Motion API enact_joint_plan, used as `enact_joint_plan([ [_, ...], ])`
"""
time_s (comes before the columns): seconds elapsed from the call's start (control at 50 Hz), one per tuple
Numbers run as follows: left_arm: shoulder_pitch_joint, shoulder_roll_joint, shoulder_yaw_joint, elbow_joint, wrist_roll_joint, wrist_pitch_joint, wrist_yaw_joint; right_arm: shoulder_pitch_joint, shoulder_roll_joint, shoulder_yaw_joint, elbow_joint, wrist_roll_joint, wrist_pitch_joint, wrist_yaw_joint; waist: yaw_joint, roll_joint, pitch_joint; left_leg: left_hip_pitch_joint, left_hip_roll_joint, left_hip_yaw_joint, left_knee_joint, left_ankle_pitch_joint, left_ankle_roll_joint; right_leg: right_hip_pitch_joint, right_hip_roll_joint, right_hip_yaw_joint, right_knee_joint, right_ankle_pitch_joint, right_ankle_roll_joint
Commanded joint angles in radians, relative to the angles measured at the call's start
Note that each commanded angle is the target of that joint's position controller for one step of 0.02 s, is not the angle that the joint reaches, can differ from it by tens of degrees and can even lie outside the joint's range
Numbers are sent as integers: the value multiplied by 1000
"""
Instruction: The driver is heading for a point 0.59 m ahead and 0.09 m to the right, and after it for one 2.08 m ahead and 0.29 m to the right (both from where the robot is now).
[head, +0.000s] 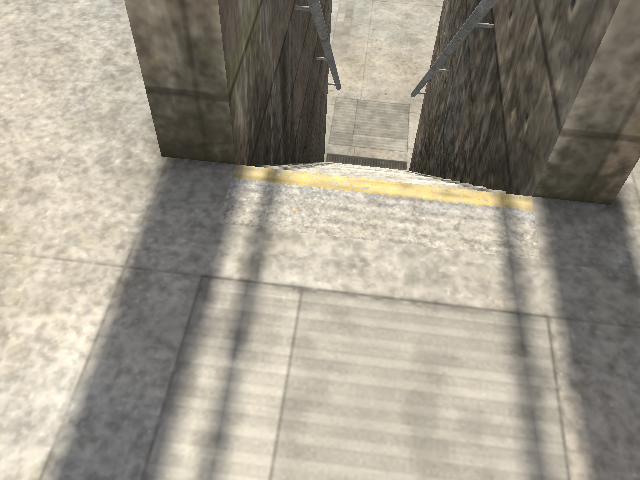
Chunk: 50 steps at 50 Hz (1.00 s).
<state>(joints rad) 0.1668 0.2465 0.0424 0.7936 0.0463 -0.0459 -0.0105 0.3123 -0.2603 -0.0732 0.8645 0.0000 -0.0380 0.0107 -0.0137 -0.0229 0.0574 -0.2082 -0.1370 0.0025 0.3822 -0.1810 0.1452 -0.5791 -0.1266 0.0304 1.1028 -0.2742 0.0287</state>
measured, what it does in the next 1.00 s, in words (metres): walks ahead, turning right: right foot, then left foot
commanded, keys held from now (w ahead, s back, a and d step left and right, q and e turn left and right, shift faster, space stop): w+q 0.08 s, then w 0.12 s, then w+e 0.08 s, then e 0.72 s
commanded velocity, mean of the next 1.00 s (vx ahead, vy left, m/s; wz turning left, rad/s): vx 0.25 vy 0.00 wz -0.16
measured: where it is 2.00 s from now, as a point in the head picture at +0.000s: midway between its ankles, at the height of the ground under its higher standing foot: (393, 444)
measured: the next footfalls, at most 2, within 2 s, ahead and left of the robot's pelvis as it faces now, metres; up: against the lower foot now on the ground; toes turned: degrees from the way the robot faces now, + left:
right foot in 0.34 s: +0.38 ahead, -0.11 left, +0.00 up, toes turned +4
left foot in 0.92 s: +0.42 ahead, +0.07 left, +0.00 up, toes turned -18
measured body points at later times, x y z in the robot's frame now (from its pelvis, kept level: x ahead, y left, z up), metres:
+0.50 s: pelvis +0.27 -0.05 +0.00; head +0.31 -0.06 +0.44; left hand +0.35 +0.22 -0.12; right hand +0.35 -0.31 -0.14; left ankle +0.19 +0.06 -0.65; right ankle +0.34 -0.11 -0.74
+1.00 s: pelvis +0.34 -0.01 +0.00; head +0.38 +0.01 +0.45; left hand +0.49 +0.25 -0.13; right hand +0.43 -0.31 -0.09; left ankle +0.38 +0.08 -0.74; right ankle +0.32 -0.11 -0.71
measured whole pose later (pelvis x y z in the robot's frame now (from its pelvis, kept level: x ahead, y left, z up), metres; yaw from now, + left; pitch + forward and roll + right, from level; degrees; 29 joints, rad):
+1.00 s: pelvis +0.34 -0.01 +0.00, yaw -15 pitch +1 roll -1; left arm 0.26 0.32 0.09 0.79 0.02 0.05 0.01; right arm 0.15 -0.27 -0.01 0.74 -0.01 0.00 -0.05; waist 0.04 -0.05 0.04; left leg -0.26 -0.04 -0.03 0.48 -0.22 0.04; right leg -0.38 0.16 0.16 0.80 -0.47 -0.02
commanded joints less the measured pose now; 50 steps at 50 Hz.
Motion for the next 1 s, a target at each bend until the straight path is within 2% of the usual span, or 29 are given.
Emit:
enact_joint_plan([
  [0.02, 21, 67, 15, -49, 4, 19, -4, 39, -143, -31, -56, 2, -25, -4, 16, 53, -39, 39, 245, -262, -181, 282, 119, -66, 9, -29, -85, 101, 26],
  [0.12, -147, 69, 8, -102, -4, 14, -11, 139, -137, -27, -39, 1, -25, -8, -51, 82, -18, 159, 244, -287, -170, 292, 86, -148, 36, -23, -308, 257, 25],
  [0.18, -227, 60, -2, -128, -8, 3, -21, 190, -122, -18, -21, -6, -29, -15, -82, 87, -5, 220, 254, -278, -145, 386, 75, -130, 61, -43, -416, 291, 3],
  [0.22, -258, 61, -7, -143, -14, -6, -25, 205, -127, -14, -12, -13, -32, -22, -89, 93, 4, 256, 275, -275, -134, 441, 70, -97, 77, -59, -477, 283, -24],
  [0.26, -234, 79, -3, -142, -18, -12, -26, 182, -145, -14, -10, -19, -37, -27, -65, 104, 15, 271, 303, -260, -125, 507, 48, -17, 91, -66, -533, 237, -67],
  [0.28, -179, 92, 3, -126, -20, -14, -23, 159, -153, -14, -10, -21, -39, -29, -35, 109, 5, 269, 303, -236, -92, 612, 30, 67, 111, -74, -562, 196, -91],
  [0.3, -93, 108, 12, -96, -20, -19, -15, 149, -157, -13, -4, -24, -41, -30, 0, 111, -27, 279, 288, -208, 3, 793, 10, 170, 150, -88, -576, 157, -112],
  [0.32, 54, 118, 20, -46, -18, -29, -4, 136, -159, -12, 3, -24, -40, -28, 67, 84, -97, 282, 246, -163, 180, 896, -14, 320, 183, -106, -644, 206, -137],
  [0.34, 199, 142, 28, -9, -4, -43, 8, 136, -141, -5, -4, -17, -45, -29, 125, 59, -188, 158, 208, -135, 392, 723, -35, 542, 89, -15, -645, 312, -171],
  [0.36, 300, 257, 53, -4, 16, -47, 13, 249, -52, 15, -25, 20, -46, -28, 91, -162, -341, -124, 69, -48, 792, 163, -94, 845, -217, 395, -593, 661, -316],
  [0.38, 282, 232, 57, 18, -33, -28, -1, 305, -102, 3, -3, 6, -42, -33, 54, -204, -396, -260, -12, -45, 955, -342, -110, 863, -294, 636, -694, 918, -417],
  [0.4, 173, 176, 45, -6, -62, -22, -9, 222, -119, 3, -10, -26, -35, -35, 20, -72, -266, -302, 68, -88, 986, -268, -114, 731, -243, 516, -700, 877, -397],
  [0.42, 106, 116, 30, -19, -59, -23, -12, 115, -113, 8, -33, -36, -36, -30, 25, -6, -168, -329, 100, -83, 944, -223, -120, 621, -187, 390, -719, 888, -369],
  [0.44, 85, 97, 23, -17, -53, -22, -10, 62, -106, 9, -52, -36, -31, -26, 15, 9, -113, -335, 130, -76, 897, -204, -124, 545, -133, 309, -748, 890, -335],
  [0.46, 85, 97, 22, -5, -56, -20, -4, 46, -103, 11, -67, -42, -17, -21, -4, -6, -92, -316, 148, -74, 843, -192, -134, 485, -89, 260, -773, 882, -310],
  [0.48, 91, 108, 24, 4, -53, -19, -3, 58, -91, 15, -66, -43, -2, -18, -20, -17, -98, -276, 149, -64, 805, -182, -143, 444, -66, 230, -780, 893, -293],
  [0.52, 109, 140, 34, 11, -47, -17, -4, 67, -71, 21, -71, -38, 18, -19, -34, -22, -128, -248, 136, -45, 761, -171, -165, 406, -43, 201, -779, 950, -293],
  [0.56, 116, 161, 41, 8, -42, -8, -3, 36, -67, 23, -84, -36, 30, -24, -33, -27, -140, -258, 137, -36, 708, -145, -180, 378, -27, 194, -783, 907, -290],
  [0.68, 177, 176, 56, 2, -39, 33, 11, -129, -80, 23, -132, -28, 61, -36, 24, -61, -116, -334, 147, -57, 570, -81, -197, 388, -2, 304, -802, 469, -245],
  [0.74, 198, 182, 64, -3, -33, 48, 17, -188, -82, 25, -150, -21, 61, -43, 48, -78, -91, -351, 134, -74, 494, -113, -194, 420, -3, 374, -789, 342, -245],
  [0.82, 189, 193, 74, -17, -23, 66, 19, -209, -86, 32, -167, -3, 45, -53, 58, -96, -88, -285, 96, -83, 383, -197, -175, 443, -3, 450, -733, 429, -253],
  [0.86, 161, 197, 77, -26, -24, 73, 17, -178, -91, 34, -167, 7, 36, -57, 43, -108, -95, -209, 78, -87, 286, -219, -159, 445, 3, 490, -706, 507, -240],
  [0.9, 102, 194, 76, -42, -38, 79, 17, -99, -93, 35, -152, 7, 23, -64, -11, -100, -93, -49, 78, -83, 53, -116, -142, 390, 50, 493, -667, 450, -181],
  [0.92, 81, 171, 70, -55, -47, 80, 19, -65, -121, 27, -144, -4, 14, -72, -22, -60, -97, 71, 146, -130, -76, -32, -128, 308, 98, 461, -615, 297, -129],
  [0.94, 157, 84, 50, -62, -50, 77, 19, -99, -194, 17, -164, -20, 14, -81, 39, 157, -122, 170, 392, -349, -151, 45, -66, 211, 210, 289, -421, -90, -70],
  [0.96, 176, 138, 64, -69, -41, 81, 29, -143, -256, 4, -185, -23, 27, -73, 46, 255, -90, 123, 544, -533, -130, 310, 65, 59, 331, 99, -251, -366, -45],
  [0.98, 171, 196, 77, -55, -13, 84, 29, -100, -206, 9, -177, -15, 34, -66, 37, 160, -101, 108, 553, -477, -95, 424, 120, 69, 247, 83, -79, -351, -30],
  [1.0, 160, 197, 82, -39, -15, 89, 22, -130, -144, 27, -185, -9, 34, -62, 51, 103, -77, 79, 486, -367, -81, 444, 102, 74, 224, 87, -18, -290, -22],
])
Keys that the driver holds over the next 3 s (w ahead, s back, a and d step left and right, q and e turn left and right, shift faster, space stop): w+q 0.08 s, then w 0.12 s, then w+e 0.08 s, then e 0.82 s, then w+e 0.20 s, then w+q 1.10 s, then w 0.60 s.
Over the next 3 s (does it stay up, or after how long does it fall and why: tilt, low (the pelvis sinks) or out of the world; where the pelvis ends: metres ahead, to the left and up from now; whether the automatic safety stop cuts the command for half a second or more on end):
stays up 1.09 -0.20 -0.01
